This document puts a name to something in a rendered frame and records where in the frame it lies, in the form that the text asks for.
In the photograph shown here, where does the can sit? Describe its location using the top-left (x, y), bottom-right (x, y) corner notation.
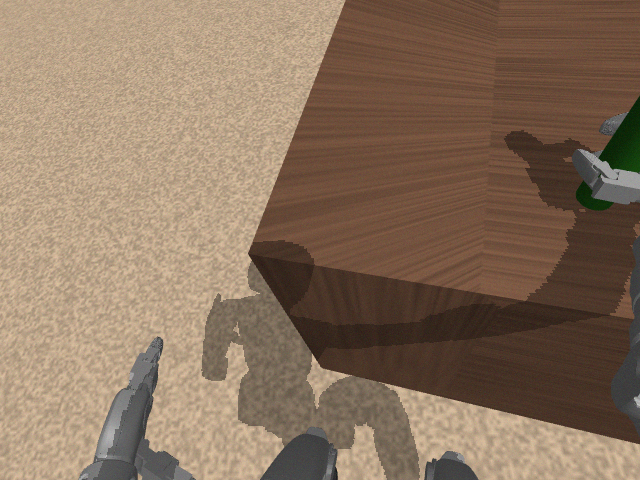
top-left (576, 96), bottom-right (640, 211)

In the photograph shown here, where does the right robot hand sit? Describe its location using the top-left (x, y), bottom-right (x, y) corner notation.
top-left (572, 112), bottom-right (640, 205)

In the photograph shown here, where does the right robot arm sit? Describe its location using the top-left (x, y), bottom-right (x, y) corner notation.
top-left (611, 235), bottom-right (640, 436)

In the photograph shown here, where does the left robot hand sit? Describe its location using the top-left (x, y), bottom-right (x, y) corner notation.
top-left (93, 337), bottom-right (196, 480)

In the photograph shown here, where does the left robot arm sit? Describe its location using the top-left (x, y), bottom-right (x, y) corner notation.
top-left (78, 460), bottom-right (138, 480)

